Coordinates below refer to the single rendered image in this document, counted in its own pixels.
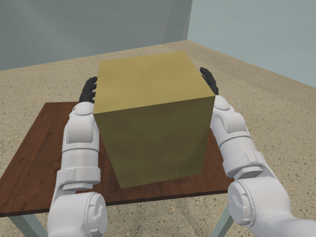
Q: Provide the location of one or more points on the left robot forearm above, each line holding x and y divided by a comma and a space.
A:
79, 167

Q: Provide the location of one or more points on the robot right hand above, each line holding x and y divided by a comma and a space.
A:
208, 77

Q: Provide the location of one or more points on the left robot upper arm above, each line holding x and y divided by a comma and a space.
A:
78, 215

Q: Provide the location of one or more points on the robot left hand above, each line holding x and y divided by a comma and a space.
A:
87, 94

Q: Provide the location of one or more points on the table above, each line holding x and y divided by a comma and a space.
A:
27, 185

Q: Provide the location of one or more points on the right robot forearm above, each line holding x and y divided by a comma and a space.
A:
241, 159

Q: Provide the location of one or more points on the carton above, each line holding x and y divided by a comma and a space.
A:
154, 114

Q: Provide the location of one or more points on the right robot upper arm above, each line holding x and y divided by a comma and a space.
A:
262, 205

